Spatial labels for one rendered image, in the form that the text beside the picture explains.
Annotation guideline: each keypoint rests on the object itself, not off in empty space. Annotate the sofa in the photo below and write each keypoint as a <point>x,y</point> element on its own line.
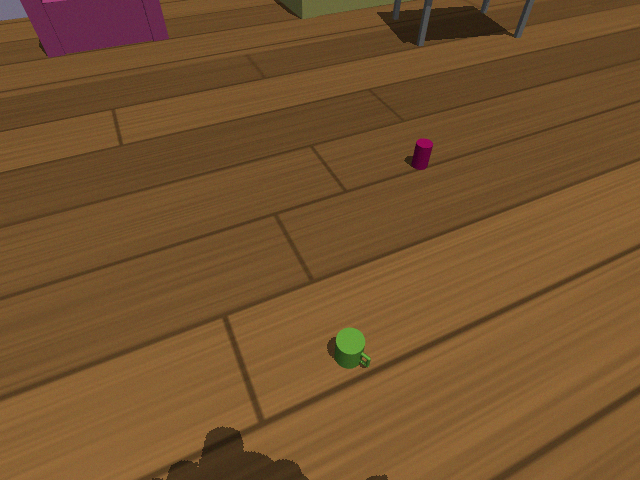
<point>312,8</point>

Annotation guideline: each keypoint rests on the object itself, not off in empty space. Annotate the armchair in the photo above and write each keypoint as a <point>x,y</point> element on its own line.
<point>69,26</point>

